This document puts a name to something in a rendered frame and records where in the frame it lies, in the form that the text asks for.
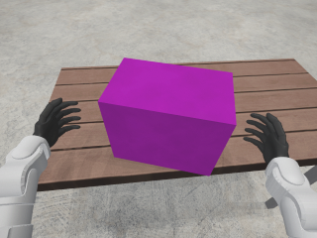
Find left robot hand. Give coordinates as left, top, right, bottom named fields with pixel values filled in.
left=33, top=97, right=81, bottom=147

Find right robot hand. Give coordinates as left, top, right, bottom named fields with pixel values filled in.
left=243, top=112, right=289, bottom=165

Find table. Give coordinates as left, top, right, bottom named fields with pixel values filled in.
left=37, top=59, right=317, bottom=209

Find right robot forearm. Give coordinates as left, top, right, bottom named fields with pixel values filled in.
left=264, top=157, right=317, bottom=238

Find carton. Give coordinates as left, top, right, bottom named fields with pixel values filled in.
left=97, top=58, right=237, bottom=177

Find left robot forearm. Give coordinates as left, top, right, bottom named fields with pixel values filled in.
left=0, top=135, right=52, bottom=238

